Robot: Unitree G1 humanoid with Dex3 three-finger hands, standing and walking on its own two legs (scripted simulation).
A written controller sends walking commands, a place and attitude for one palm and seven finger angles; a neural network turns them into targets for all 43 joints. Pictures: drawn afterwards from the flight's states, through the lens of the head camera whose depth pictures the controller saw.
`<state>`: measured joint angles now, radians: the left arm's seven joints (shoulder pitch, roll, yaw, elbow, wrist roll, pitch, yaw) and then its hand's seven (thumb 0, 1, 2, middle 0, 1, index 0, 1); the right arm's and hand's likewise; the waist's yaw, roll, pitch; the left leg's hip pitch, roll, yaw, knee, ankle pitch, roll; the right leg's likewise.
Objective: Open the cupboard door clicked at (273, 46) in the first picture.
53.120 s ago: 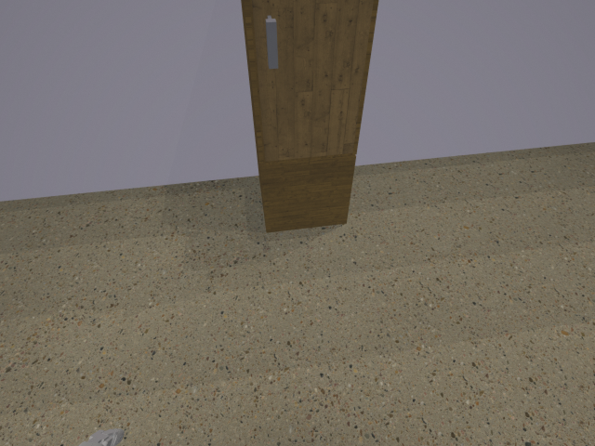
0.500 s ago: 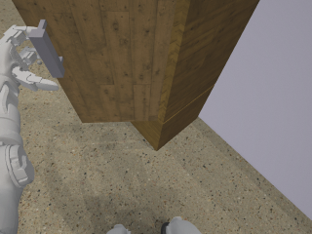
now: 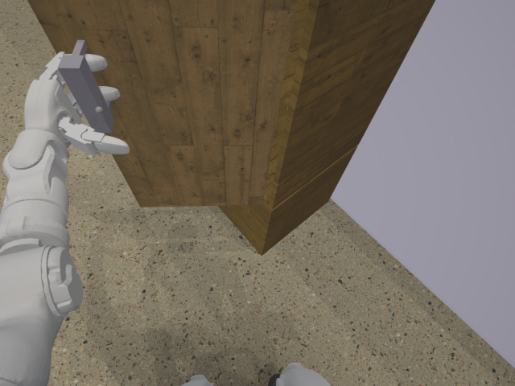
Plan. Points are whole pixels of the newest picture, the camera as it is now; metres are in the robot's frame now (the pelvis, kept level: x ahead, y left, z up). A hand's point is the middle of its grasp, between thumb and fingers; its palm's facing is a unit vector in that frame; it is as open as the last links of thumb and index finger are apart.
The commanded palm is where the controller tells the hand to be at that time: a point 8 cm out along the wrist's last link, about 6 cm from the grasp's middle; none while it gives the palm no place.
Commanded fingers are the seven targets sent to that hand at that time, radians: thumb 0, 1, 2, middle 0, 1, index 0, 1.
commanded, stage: slide the fingers in behind the handle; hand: left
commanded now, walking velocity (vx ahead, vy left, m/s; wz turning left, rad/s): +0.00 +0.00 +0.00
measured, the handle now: (92, 87) +0.54 +0.22 +0.12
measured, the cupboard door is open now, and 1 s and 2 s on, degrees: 53 52 81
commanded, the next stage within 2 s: close the thumb around the handle in 0.42 s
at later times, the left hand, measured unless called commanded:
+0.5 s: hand (97, 113) +0.49 +0.20 +0.12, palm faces +0.00 -1.00 -0.01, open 14.0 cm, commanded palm +0.46 +0.25 +0.12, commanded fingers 0.00 -0.50 0.30 -0.30 -1.20 -0.30 -1.20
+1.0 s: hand (99, 110) +0.49 +0.20 +0.12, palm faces +0.00 -1.00 -0.01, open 7.9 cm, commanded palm +0.47 +0.25 +0.12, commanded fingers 0.00 0.90 0.90 -0.40 -1.35 -0.40 -1.35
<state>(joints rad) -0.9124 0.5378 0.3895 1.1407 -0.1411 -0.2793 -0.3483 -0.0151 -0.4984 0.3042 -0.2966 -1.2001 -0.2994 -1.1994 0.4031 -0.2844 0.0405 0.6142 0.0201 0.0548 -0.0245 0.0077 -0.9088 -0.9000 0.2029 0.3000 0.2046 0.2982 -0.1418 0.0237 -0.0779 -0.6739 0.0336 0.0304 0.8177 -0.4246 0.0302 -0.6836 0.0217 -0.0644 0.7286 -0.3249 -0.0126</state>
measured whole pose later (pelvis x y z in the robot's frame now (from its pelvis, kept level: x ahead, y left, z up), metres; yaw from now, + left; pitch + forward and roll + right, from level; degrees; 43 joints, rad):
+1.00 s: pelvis -0.01 +0.00 +0.00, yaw +0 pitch +16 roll -2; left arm -0.95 0.55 0.39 1.19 -0.12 -0.29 -0.31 0.00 0.37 0.68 -0.36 -1.29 -0.36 -1.29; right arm 0.42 -0.28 0.05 0.63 0.02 0.03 -0.03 0.01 -0.91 -0.90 0.20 0.30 0.20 0.30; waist -0.15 0.03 -0.07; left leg -0.69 0.03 0.03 0.83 -0.41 0.03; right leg -0.70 0.02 -0.06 0.74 -0.32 -0.01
